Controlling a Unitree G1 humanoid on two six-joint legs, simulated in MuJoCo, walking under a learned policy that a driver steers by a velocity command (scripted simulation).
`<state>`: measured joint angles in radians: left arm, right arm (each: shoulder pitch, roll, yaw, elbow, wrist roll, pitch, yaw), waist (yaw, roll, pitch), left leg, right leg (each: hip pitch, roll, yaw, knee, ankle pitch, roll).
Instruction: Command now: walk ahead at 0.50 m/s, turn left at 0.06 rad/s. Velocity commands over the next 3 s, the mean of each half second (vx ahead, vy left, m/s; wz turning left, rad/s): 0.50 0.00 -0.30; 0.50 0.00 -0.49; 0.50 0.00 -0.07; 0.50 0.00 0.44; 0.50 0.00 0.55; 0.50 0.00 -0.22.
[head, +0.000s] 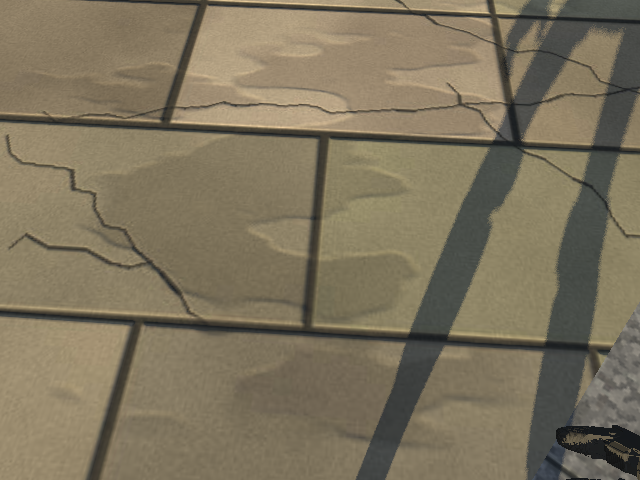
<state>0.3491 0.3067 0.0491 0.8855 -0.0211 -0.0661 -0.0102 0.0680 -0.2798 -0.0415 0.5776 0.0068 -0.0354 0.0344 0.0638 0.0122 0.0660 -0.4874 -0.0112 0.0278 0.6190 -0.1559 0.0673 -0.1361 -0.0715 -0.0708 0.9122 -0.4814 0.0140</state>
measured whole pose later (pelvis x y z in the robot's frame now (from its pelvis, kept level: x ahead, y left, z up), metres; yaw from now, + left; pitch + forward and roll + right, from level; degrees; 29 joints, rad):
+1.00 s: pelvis +0.57 -0.11 +0.00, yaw -29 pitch +2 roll +1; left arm 0.36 0.31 0.07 0.77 -0.02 -0.03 0.02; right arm 0.08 -0.27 -0.05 0.69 -0.01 -0.13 0.03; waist 0.06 -0.02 0.00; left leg -0.46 -0.04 0.00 0.54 -0.13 0.02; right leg -0.15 0.08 0.20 0.76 -0.49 -0.05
